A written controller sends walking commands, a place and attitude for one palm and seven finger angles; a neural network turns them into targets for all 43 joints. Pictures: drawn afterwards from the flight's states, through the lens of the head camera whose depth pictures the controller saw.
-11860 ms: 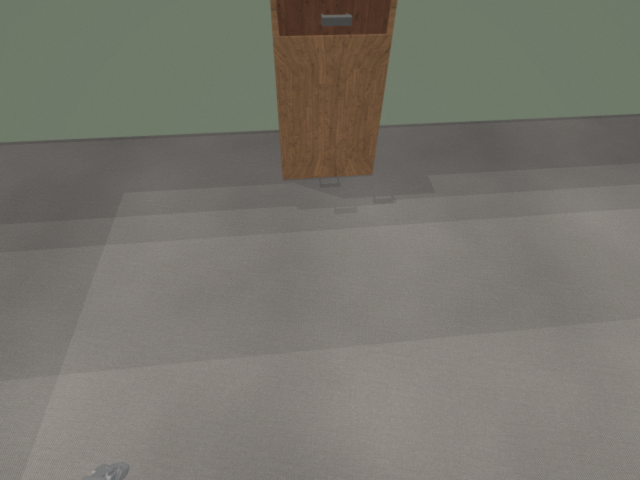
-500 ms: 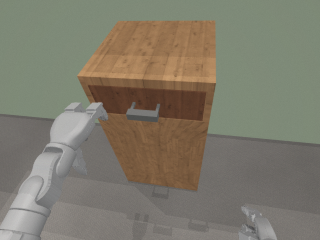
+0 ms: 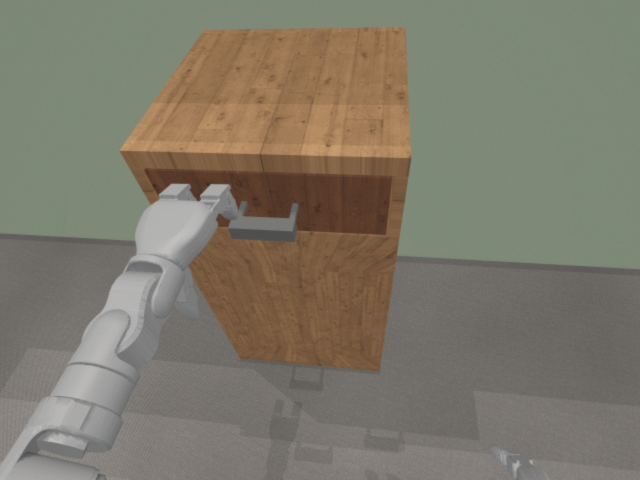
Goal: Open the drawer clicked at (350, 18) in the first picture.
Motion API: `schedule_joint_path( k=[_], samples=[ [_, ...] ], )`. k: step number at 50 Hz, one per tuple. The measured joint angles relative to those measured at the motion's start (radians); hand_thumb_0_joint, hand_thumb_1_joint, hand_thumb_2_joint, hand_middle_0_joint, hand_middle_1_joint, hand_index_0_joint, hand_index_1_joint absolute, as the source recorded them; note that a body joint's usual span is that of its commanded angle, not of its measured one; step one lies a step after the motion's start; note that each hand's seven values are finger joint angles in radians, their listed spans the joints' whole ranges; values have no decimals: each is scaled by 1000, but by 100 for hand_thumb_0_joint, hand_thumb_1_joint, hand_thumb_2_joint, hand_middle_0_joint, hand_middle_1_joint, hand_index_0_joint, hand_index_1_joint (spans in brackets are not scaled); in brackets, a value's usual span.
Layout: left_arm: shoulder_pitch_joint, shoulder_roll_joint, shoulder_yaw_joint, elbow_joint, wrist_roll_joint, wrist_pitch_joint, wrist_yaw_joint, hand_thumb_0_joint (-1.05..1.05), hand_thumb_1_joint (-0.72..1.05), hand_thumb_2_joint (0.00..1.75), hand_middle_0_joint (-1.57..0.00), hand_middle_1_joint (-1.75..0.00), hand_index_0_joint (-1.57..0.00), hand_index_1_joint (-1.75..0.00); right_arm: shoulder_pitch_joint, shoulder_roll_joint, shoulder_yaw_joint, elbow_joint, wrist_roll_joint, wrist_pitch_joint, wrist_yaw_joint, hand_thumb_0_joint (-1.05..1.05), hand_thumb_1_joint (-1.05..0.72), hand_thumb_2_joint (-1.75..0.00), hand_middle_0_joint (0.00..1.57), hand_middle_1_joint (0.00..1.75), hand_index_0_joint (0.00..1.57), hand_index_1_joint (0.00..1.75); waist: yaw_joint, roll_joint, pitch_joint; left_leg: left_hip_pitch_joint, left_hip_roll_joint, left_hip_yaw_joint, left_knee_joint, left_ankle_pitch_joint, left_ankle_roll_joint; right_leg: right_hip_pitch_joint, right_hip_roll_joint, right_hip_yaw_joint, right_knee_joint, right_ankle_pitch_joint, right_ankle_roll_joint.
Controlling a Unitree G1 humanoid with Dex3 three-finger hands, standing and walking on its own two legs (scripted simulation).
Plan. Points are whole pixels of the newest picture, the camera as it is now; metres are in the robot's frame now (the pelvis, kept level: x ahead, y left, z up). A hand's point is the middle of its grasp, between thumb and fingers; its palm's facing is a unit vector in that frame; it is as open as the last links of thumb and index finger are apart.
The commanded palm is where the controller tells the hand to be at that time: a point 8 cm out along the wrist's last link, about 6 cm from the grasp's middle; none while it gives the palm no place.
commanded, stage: move the hooked fingers above the handle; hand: left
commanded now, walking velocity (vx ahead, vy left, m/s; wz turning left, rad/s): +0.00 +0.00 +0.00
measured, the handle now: (266, 218) +0.52 +0.15 -0.01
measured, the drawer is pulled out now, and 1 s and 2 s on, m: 0.00 0.00 0.00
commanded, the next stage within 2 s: lower the fingers behind the handle in 2.00 s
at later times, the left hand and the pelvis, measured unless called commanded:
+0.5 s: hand (231, 230) +0.42 +0.17 +0.06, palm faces +0.00 -0.04 -1.00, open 13.8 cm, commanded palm +0.40 +0.17 +0.12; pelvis +0.01 +0.00 +0.00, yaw +0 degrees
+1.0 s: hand (263, 211) +0.47 +0.13 +0.05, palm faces +0.00 -0.02 -1.00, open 13.8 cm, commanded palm +0.44 +0.14 +0.10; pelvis +0.01 -0.01 -0.01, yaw -1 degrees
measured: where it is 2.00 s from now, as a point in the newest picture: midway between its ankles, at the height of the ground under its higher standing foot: outside the picture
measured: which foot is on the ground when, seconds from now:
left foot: down 0.00-1.00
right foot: down 0.00-1.00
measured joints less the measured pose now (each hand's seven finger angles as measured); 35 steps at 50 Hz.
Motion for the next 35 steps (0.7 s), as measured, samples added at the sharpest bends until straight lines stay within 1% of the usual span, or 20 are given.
schedule_joint_path(
  k=[10, 18, 24, 28, 32, 35],
  samples=[
    [-53, -23, -35, 67, 21, 14, 40, 0, -49, 30, -32, -120, -32, -120, 13, -2, -15, 15, 2, -9, -3, 1, -91, -90, 20, 30, 20, 29, -4, -6, -10, -29, -1, -3, 23, -15, 0, -27, -2, -3, 22, -16, 1],
    [-149, -63, -82, 173, 42, 37, 63, 0, -49, 30, -32, -120, -32, -120, 2, 10, -10, 17, 0, -10, -1, 1, -91, -90, 20, 30, 20, 29, -12, -9, -25, -55, -3, -7, 42, -25, 0, -53, -6, -6, 43, -28, 0],
    [-201, -81, -69, 256, 53, 43, 80, 0, -49, 30, -32, -120, -32, -120, -1, 20, 0, 16, -4, -3, -4, 1, -91, -90, 20, 30, 20, 29, -25, -11, -36, -67, -1, 0, 48, -31, -1, -70, -2, 1, 54, -34, -1],
    [-234, -86, -79, 304, 60, 55, 86, 0, -49, 30, -32, -120, -32, -120, 12, 20, -5, 16, -5, -1, -1, 1, -91, -90, 21, 30, 20, 29, -29, -11, -39, -81, 0, -2, 57, -35, -2, -84, -2, -1, 63, -38, -2],
    [-275, -99, -98, 354, 64, 47, 95, 0, -49, 30, -32, -120, -32, -120, 27, 17, -12, 24, -7, -1, -2, 1, -91, -90, 21, 30, 20, 29, -35, -12, -40, -101, 0, -9, 71, -39, -3, -100, -4, -7, 75, -44, -3],
    [-312, -111, -103, 401, 72, 34, 112, 0, -49, 30, -32, -120, -32, -120, 34, 15, -16, 35, -11, -3, -4, 1, -91, -90, 21, 30, 20, 29, -44, -14, -40, -118, 0, -11, 82, -43, -4, -115, -4, -10, 84, -48, -4]
  ],
)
